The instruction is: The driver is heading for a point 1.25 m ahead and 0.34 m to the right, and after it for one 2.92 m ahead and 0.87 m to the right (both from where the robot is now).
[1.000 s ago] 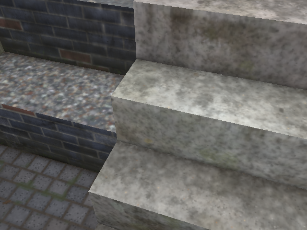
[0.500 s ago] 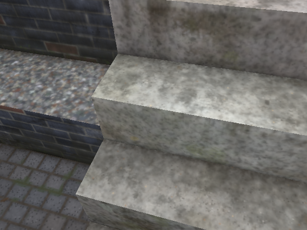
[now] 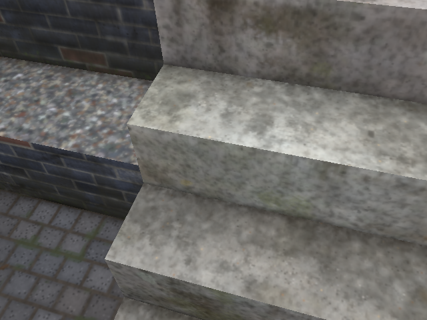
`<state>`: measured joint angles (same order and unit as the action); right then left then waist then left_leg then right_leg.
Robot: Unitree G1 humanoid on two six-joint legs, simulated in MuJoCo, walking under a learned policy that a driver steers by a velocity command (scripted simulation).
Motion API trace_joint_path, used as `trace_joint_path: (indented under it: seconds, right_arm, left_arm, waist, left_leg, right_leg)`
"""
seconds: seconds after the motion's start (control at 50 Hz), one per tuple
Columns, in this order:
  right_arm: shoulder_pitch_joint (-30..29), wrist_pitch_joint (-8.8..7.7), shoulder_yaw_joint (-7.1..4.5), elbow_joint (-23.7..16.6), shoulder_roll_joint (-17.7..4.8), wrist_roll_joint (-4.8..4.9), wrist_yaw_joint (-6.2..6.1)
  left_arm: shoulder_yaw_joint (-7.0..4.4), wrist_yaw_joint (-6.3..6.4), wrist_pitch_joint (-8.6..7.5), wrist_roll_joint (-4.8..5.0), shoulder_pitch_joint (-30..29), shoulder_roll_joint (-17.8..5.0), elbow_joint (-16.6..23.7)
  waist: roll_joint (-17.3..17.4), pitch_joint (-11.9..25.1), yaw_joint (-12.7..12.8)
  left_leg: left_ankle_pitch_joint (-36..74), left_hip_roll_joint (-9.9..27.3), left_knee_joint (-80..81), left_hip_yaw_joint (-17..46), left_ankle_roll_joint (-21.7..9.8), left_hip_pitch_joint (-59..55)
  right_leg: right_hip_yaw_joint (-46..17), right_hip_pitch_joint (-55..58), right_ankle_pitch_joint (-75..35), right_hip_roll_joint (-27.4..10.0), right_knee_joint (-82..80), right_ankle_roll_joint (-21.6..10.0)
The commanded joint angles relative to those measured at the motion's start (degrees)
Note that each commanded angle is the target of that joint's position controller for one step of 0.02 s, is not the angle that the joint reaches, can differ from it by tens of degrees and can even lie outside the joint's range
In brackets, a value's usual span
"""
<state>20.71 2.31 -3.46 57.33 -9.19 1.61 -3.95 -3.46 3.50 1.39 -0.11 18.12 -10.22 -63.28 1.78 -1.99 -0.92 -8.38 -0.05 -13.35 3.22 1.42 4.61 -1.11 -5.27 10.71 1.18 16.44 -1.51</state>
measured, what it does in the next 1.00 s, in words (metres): stands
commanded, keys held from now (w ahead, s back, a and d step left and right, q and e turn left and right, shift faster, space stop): shift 0.24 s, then w+shift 0.76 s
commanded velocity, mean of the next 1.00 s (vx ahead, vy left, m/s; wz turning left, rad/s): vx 0.53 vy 0.00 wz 0.00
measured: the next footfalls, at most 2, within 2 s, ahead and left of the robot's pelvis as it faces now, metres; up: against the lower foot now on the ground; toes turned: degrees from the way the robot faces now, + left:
right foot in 1.92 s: -0.09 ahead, -0.10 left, +0.00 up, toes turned -9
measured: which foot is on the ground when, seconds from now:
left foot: down 0.00-1.00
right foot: down 0.00-1.00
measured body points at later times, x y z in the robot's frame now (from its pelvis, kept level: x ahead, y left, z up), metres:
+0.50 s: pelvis +0.01 +0.02 +0.00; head +0.05 +0.01 +0.44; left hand +0.05 +0.27 -0.14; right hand +0.08 -0.21 -0.15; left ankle -0.01 +0.13 -0.75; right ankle -0.02 -0.10 -0.75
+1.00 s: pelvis -0.03 +0.04 -0.01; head +0.00 +0.02 +0.44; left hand +0.16 +0.24 -0.11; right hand +0.12 -0.17 -0.13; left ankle -0.01 +0.13 -0.75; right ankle -0.02 -0.09 -0.75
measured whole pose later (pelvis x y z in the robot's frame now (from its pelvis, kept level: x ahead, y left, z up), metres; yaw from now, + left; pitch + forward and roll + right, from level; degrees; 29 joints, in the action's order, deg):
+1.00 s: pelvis -0.03 +0.04 -0.01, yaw -2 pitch -1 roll +2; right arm 8.6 -2.3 0.8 39.3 -7.9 -0.5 -0.6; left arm 1.0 1.4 -5.1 0.8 3.6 -8.0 -45.4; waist -0.3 -4.5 -1.0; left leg -10.1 -3.2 -21.0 -5.0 -2.4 10.5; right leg 0.3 -13.9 14.9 -4.3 29.2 0.4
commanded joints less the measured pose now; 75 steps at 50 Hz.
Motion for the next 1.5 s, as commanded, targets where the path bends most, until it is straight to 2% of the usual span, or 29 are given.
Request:
trace_joint_path:
  seconds: [0.02, 0.24, 0.28, 0.32, 0.38, 0.42, 0.44, 0.5, 0.52, 0.58, 0.6, 0.66, 0.72, 0.74, 0.8, 0.86, 0.9, 0.92, 0.96, 0.98, 1.1, 1.14, 1.2, 1.26, 1.34, 1.4, 1.42, 1.46, 1.5]
  right_arm:
    - [4.16, -0.26, -0.63, -1.31, -3.97, -0.03, -0.15]
    - [5.00, 0.08, -0.68, -1.61, -4.46, -0.01, -0.15]
    - [1.70, -0.11, -0.21, -3.36, -3.66, 0.41, -0.39]
    - [-1.25, -0.83, 0.25, -5.75, -3.73, 1.24, -0.77]
    - [-3.07, -2.28, 1.47, -7.88, -2.29, 1.93, -0.86]
    - [-4.29, -3.37, 1.82, -9.26, -2.38, 1.30, -0.10]
    - [-4.16, -3.93, 1.77, -9.46, -2.90, 0.88, 0.26]
    - [-5.63, -6.21, 1.41, -11.33, -3.86, 0.74, 1.29]
    - [-6.54, -6.50, 1.23, -12.31, -4.72, -0.38, 1.68]
    - [-8.63, -6.27, 1.06, -15.21, -5.94, -1.29, 2.08]
    - [-7.77, -5.79, 1.00, -15.06, -6.42, -1.33, 2.02]
    - [-10.74, -4.93, 1.40, -17.30, -6.84, -2.16, 1.81]
    - [-10.05, -4.44, 1.94, -18.04, -6.00, -2.69, 2.04]
    - [-9.39, -4.29, 1.82, -18.23, -5.49, -2.57, 1.83]
    - [-13.28, -4.36, 2.42, -20.68, -4.92, -2.44, 2.32]
    - [-13.70, -4.92, 2.80, -22.71, -4.46, -2.53, 3.38]
    - [-10.90, -5.12, 3.54, -22.17, -2.31, -2.58, 3.07]
    - [-11.39, -5.21, 3.43, -20.98, -2.19, -2.14, 3.18]
    - [-12.18, -5.29, 3.70, -21.60, -1.77, -1.69, 3.29]
    - [-13.51, -5.54, 4.00, -22.39, -0.89, -2.19, 3.43]
    - [-11.95, -6.06, 3.21, -21.90, -1.40, -1.71, 3.35]
    - [-12.02, -5.29, 2.76, -21.92, -2.22, -1.31, 3.64]
    - [-11.44, -6.16, 2.83, -21.37, -1.43, -0.47, 4.19]
    - [-11.53, -6.17, 2.72, -20.80, -0.74, -0.03, 3.97]
    - [-8.34, -6.86, 3.05, -19.12, -0.11, -0.31, 3.25]
    - [-8.21, -6.82, 3.15, -18.39, 0.05, -0.73, 3.14]
    - [-7.96, -7.05, 3.41, -18.16, -0.83, -1.76, 3.25]
    - [-8.77, -7.07, 3.29, -18.22, -1.31, -1.69, 3.44]
    - [-11.82, -7.08, 2.91, -19.16, -3.05, -1.54, 3.21]
  left_arm:
    - [-1.04, 0.06, -0.50, 0.02, 4.52, -6.03, 0.36]
    - [-1.33, -0.15, -0.85, 0.35, 5.69, -6.28, -0.02]
    - [-1.02, 0.41, -1.18, 0.27, 2.94, -6.03, 2.19]
    - [-1.47, 0.80, -1.70, 0.35, 1.04, -7.95, 5.15]
    - [-1.35, 0.82, -2.13, 0.70, -0.13, -7.91, 8.43]
    - [-0.77, 0.76, -2.73, 0.64, -1.52, -7.26, 10.54]
    - [-0.94, 0.65, -2.74, 0.85, -0.85, -8.48, 10.57]
    - [-0.32, 0.12, -3.20, 1.01, -2.70, -8.26, 13.04]
    - [-0.11, 0.00, -3.56, 1.24, -3.05, -7.46, 14.28]
    - [-0.02, -0.71, -4.53, 1.62, -2.30, -7.52, 15.63]
    - [0.02, -0.93, -4.65, 1.12, -3.16, -7.20, 15.98]
    - [0.68, -1.33, -5.51, 0.53, -5.21, -5.38, 17.90]
    - [1.39, -2.07, -6.14, 0.53, -9.12, -4.30, 19.03]
    - [1.80, -1.86, -6.05, 0.65, -9.48, -3.38, 19.31]
    - [2.87, -1.60, -6.50, 0.05, -10.41, -2.82, 20.63]
    - [3.06, -1.75, -7.44, -0.05, -13.67, -4.22, 21.50]
    - [2.65, -1.78, -7.15, 0.62, -15.83, -5.30, 21.98]
    - [2.62, -1.85, -6.93, 1.26, -15.88, -4.27, 21.43]
    - [2.94, -1.87, -7.33, 0.95, -15.52, -3.63, 21.89]
    - [2.87, -2.05, -7.53, 1.10, -16.11, -3.79, 21.80]
    - [2.81, -1.78, -7.60, 1.12, -16.88, -2.69, 20.44]
    - [2.81, -2.69, -7.88, 0.74, -17.59, -2.26, 20.34]
    - [2.30, -2.93, -7.52, 0.06, -17.85, -2.98, 20.36]
    - [2.16, -2.73, -7.20, 0.66, -17.70, -2.72, 19.95]
    - [1.86, -2.29, -6.60, 0.91, -18.78, -3.87, 19.49]
    - [2.16, -2.30, -6.48, 1.01, -20.59, -3.05, 19.78]
    - [2.15, -2.15, -6.55, 0.43, -19.84, -3.17, 18.86]
    - [2.36, -2.20, -6.52, 0.20, -19.23, -2.73, 18.31]
    - [2.70, -2.06, -6.42, 0.50, -16.19, -1.20, 17.06]
  waist:
    - [-1.00, -3.12, 0.12]
    - [-1.33, -2.86, 0.02]
    - [-2.32, -3.31, 0.54]
    - [-5.05, -4.05, 1.60]
    - [-6.24, -6.46, 2.21]
    - [-3.83, -6.36, 1.98]
    - [-4.06, -4.96, 2.06]
    - [-3.39, 0.56, 1.55]
    - [-0.99, 3.12, 2.29]
    - [-0.19, 9.70, 2.98]
    - [-1.76, 10.56, 2.33]
    - [-0.51, 11.21, 2.40]
    - [-2.30, 10.90, 0.67]
    - [0.78, 11.21, 0.55]
    - [1.13, 8.41, 2.44]
    - [-4.37, 6.91, 0.27]
    - [-6.60, 5.12, -1.27]
    - [-4.98, 4.78, -0.27]
    - [-3.21, 3.78, 0.57]
    - [-2.63, 3.12, 1.05]
    - [-3.58, 3.36, 1.01]
    - [-2.54, 2.87, 0.57]
    - [-2.68, 1.76, 0.36]
    - [-3.09, 1.87, 0.54]
    - [-5.21, 2.66, -0.65]
    - [-3.73, 2.04, -0.92]
    - [-1.59, 3.08, -1.08]
    - [-1.34, 3.59, -0.46]
    - [2.08, 5.08, 1.60]
  left_leg:
    - [7.43, 3.25, 2.76, 0.44, -0.30, 7.32]
    - [7.93, 3.14, 2.64, 0.36, -0.34, 6.71]
    - [2.70, 1.44, 0.95, -1.74, -1.04, 8.73]
    - [-2.14, -0.97, -5.50, -5.17, -1.67, 13.53]
    - [-2.07, -1.16, -4.38, -8.40, -2.86, 13.71]
    - [1.71, -1.69, -1.86, -9.41, -3.04, 13.81]
    - [3.53, -1.67, -0.64, -9.46, -3.36, 12.48]
    - [16.03, -1.15, 1.82, -10.09, -3.92, 8.03]
    - [24.75, -0.42, 2.59, -9.85, -3.78, 5.26]
    - [43.39, 1.49, -1.38, -9.40, -3.93, -2.18]
    - [44.49, 1.85, -2.59, -9.30, -3.85, -3.73]
    - [48.74, 2.91, -6.12, -8.49, -4.06, -5.66]
    - [42.05, 3.35, -7.51, -7.47, -5.36, -6.42]
    - [42.16, 4.36, -6.96, -6.05, -5.95, -6.67]
    - [37.54, 5.63, -5.97, -3.91, -6.73, -2.34]
    - [22.05, 1.80, -7.85, -5.94, -4.59, 0.64]
    - [12.56, -0.21, -7.33, -7.20, -3.45, 1.28]
    - [12.11, 0.10, -7.07, -7.18, -3.70, 0.38]
    - [12.17, 0.12, -6.69, -6.67, -3.88, 1.22]
    - [11.85, 0.37, -6.12, -6.16, -3.89, 1.31]
    - [9.60, 1.62, -5.32, -4.73, -3.60, 1.61]
    - [6.03, 2.96, -3.35, -3.16, -4.09, 2.33]
    - [2.20, 2.92, -3.16, -2.90, -3.90, 4.61]
    - [3.47, 2.77, -4.39, -3.77, -3.41, 4.01]
    - [6.60, -0.14, -9.99, -7.79, -2.54, 1.94]
    - [6.54, -0.07, -9.72, -7.75, -3.28, 3.22]
    - [6.60, -0.58, -10.84, -8.53, -3.77, 2.99]
    - [4.98, 0.59, -9.58, -6.50, -5.00, 5.46]
    - [-0.02, 4.78, -4.85, -0.73, -7.23, 10.39]
  right_leg:
    - [-5.42, 3.75, -1.96, -5.25, -3.24, -1.82]
    - [-5.57, 4.27, -5.61, -5.50, -2.83, -1.87]
    - [-5.82, 3.30, 5.97, -5.20, -3.36, -3.13]
    - [-8.05, 1.30, 17.49, -6.85, -3.37, -6.23]
    - [-10.25, -5.40, 23.25, -8.72, -2.07, -8.75]
    - [-8.19, -3.96, 16.05, -7.50, -0.48, -8.79]
    - [-7.76, -2.62, 9.50, -7.27, 0.40, -9.09]
    - [-4.60, 1.20, -17.43, -6.40, 7.45, -7.99]
    - [-2.95, 2.07, -23.47, -5.46, 10.17, -6.58]
    - [-1.14, 1.83, -26.49, -4.45, 12.24, -4.55]
    - [-0.42, 1.27, -25.65, -4.05, 13.45, -4.47]
    - [0.24, -2.18, -23.09, -3.70, 14.91, -3.27]
    - [0.96, -5.47, -22.27, -4.38, 15.35, -2.40]
    - [1.95, -5.67, -18.09, -4.36, 16.77, -1.54]
    - [1.81, -5.79, -9.05, -4.55, 15.29, -0.87]
    - [0.34, -4.40, -15.96, -7.11, 9.40, -2.01]
    - [0.23, -7.51, -7.79, -8.13, 8.58, -2.75]
    - [0.12, -9.65, -0.38, -8.39, 8.38, -3.88]
    - [-0.88, -11.13, 7.92, -8.34, 5.51, -4.54]
    - [-1.20, -11.55, 8.99, -8.68, 4.01, -4.68]
    - [-1.07, -11.18, 11.55, -7.97, 3.38, -4.23]
    - [-1.23, -11.46, 12.63, -7.61, 3.17, -4.22]
    - [-2.09, -10.95, 14.03, -7.62, 1.42, -4.50]
    - [-2.63, -11.33, 13.75, -8.26, 0.46, -4.97]
    - [-3.42, -15.67, 20.25, -9.43, 1.08, -5.77]
    - [-2.39, -17.46, 21.38, -9.14, 4.29, -5.46]
    - [-0.84, -18.53, 21.24, -8.80, 6.62, -5.18]
    - [1.08, -18.65, 19.78, -7.58, 11.01, -4.69]
    - [4.30, -15.45, 13.73, -5.21, 19.90, -3.44]
Keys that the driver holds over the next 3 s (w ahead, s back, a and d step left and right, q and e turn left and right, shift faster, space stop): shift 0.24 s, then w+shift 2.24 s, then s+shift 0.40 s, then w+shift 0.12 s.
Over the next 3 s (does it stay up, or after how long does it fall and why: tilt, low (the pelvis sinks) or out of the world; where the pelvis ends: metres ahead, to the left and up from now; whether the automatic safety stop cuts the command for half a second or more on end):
stays up -0.22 0.04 -0.11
